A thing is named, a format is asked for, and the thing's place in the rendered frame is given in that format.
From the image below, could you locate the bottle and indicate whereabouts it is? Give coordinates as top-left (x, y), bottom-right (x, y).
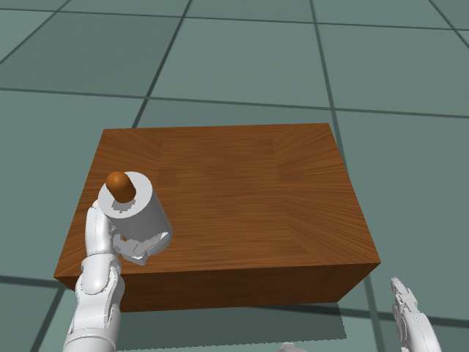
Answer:
top-left (98, 171), bottom-right (173, 255)

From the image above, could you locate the left robot hand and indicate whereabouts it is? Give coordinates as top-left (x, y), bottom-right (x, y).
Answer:
top-left (85, 199), bottom-right (170, 266)

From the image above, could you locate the left robot arm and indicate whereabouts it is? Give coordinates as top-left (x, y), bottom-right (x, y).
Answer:
top-left (62, 253), bottom-right (125, 352)

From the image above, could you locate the right robot hand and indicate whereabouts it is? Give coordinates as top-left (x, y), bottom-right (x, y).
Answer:
top-left (391, 277), bottom-right (442, 352)

